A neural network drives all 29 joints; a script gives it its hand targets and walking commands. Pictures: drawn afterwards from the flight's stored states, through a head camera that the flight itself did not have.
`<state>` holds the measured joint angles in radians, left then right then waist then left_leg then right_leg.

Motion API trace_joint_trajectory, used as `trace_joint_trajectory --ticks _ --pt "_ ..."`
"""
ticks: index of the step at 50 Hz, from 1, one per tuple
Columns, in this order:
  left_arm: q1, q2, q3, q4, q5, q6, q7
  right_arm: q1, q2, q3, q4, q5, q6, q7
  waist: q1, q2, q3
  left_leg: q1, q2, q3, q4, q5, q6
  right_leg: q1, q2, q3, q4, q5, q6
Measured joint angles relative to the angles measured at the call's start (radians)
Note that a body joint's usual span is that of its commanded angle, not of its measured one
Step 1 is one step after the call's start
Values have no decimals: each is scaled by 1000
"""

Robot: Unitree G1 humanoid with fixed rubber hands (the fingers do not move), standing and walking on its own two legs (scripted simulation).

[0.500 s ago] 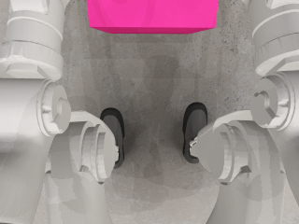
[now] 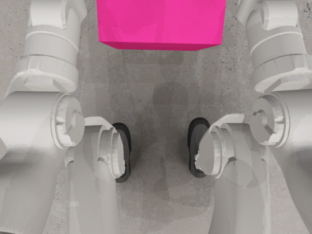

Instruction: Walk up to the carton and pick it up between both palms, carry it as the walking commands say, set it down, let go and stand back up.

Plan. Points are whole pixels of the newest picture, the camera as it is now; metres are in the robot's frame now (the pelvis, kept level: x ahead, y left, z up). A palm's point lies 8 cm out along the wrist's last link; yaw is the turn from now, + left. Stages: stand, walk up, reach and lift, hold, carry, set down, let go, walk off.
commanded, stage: reach and lift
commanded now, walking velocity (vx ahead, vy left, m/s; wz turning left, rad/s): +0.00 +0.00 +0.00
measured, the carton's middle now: out of the picture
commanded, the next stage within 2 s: none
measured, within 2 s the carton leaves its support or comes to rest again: neither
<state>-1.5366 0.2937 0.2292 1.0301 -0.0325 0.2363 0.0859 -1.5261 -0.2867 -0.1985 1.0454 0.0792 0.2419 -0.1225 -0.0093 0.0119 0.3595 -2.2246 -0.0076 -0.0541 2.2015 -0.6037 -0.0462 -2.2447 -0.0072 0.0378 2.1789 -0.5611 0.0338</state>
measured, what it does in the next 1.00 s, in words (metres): rises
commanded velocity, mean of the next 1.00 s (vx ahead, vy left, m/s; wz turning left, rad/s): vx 0.00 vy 0.00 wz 0.00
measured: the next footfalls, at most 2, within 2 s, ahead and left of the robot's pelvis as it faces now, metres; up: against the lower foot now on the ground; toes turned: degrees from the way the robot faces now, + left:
none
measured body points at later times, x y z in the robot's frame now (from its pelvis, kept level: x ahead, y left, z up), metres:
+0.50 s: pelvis +0.01 +0.00 +0.03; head +0.36 +0.01 +0.31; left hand +0.58 +0.15 -0.10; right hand +0.58 -0.16 -0.10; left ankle +0.11 +0.13 -0.34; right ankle +0.12 -0.13 -0.34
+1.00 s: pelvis +0.00 +0.00 +0.08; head +0.32 +0.00 +0.39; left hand +0.56 +0.14 -0.02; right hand +0.54 -0.16 -0.03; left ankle +0.11 +0.13 -0.34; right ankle +0.12 -0.14 -0.34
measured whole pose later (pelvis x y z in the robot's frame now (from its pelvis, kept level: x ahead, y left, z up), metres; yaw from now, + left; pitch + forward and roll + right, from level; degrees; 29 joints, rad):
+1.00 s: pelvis +0.00 +0.00 +0.08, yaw +1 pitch +47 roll +0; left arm -1.29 0.09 0.44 0.74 0.21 0.39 0.06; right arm -1.26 -0.06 -0.43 0.71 -0.16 0.40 -0.20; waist -0.02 0.01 -0.02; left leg -2.19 -0.03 -0.06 1.88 -0.51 -0.05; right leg -2.20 0.01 0.05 1.87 -0.49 0.05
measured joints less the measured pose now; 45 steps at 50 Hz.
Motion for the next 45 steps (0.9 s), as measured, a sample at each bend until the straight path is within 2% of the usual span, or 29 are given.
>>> trace_joint_trajectory --ticks 7,16,26,28,32,35,41,45 --pt "34 -26 72 -63 72 33 -28 30 34 -60 -67 -82 37 11 3 8 -55 -11 -1 2 -46 15 2 -8 -3 -1 -45 12 -1" --pt "89 -65 81 -164 95 74 -9 81 53 -82 -157 -92 73 1 0 0 -94 -22 -2 2 -73 16 6 -14 -1 -1 -77 12 6" --pt "149 -124 121 -214 145 94 18 147 117 -145 -206 -134 82 -56 -11 -9 -214 -20 -15 -3 -129 18 0 -7 13 10 -126 2 21" --pt "161 -133 136 -218 164 96 12 164 132 -164 -214 -154 83 -50 -13 -9 -242 -19 -17 -5 -149 24 -2 -4 15 11 -145 5 21" --pt "185 -143 156 -232 189 102 6 196 151 -189 -241 -183 90 -1 -17 -7 -283 -14 -22 -9 -192 42 -7 1 16 9 -185 19 18" --pt "197 -147 168 -243 195 109 0 215 165 -199 -268 -198 102 17 -19 -3 -303 -8 -23 -12 -222 55 -8 8 14 7 -213 31 14" --pt "213 -163 193 -265 211 125 -12 242 190 -215 -314 -220 130 14 -18 4 -333 4 -22 -13 -266 77 -8 20 15 5 -257 53 12" --pt "224 -178 206 -279 224 137 -20 254 206 -224 -331 -232 146 -16 -15 5 -352 15 -20 -11 -289 87 -7 29 18 6 -281 64 13"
